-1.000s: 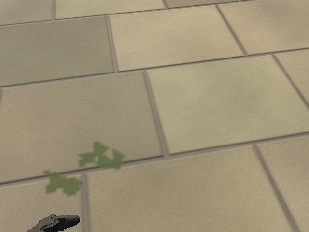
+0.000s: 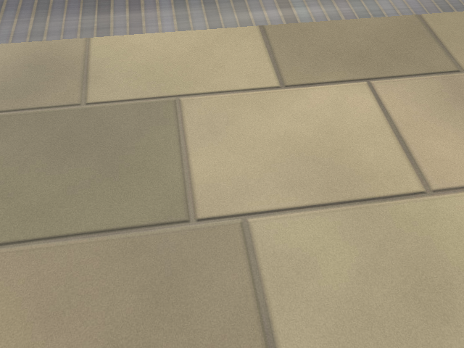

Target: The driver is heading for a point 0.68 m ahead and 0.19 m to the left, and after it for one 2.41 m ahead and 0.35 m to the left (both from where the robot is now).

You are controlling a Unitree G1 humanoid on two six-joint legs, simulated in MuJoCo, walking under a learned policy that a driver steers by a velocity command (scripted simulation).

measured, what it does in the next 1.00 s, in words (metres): walks ahead: right foot, then left foot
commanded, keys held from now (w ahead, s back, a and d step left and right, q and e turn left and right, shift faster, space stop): s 0.24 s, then no key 0.28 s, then w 0.48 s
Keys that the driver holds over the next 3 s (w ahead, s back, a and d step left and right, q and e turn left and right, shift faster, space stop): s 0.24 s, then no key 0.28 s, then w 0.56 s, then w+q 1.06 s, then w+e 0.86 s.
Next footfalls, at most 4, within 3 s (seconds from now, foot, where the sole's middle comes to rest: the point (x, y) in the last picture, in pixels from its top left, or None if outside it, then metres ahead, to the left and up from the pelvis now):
0.06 right None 0.22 -0.12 -0.78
0.46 left None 0.06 0.12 -0.78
0.98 right None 0.17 -0.13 -0.78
1.48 left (186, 339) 0.51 0.10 -0.78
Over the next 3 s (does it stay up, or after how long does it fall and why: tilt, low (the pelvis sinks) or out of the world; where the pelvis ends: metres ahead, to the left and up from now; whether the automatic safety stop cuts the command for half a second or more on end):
stays up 1.11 0.26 -0.03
